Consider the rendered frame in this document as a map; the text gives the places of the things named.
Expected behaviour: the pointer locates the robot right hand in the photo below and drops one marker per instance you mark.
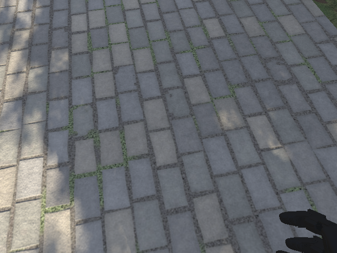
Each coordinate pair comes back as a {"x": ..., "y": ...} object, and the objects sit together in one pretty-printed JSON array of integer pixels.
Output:
[{"x": 316, "y": 223}]

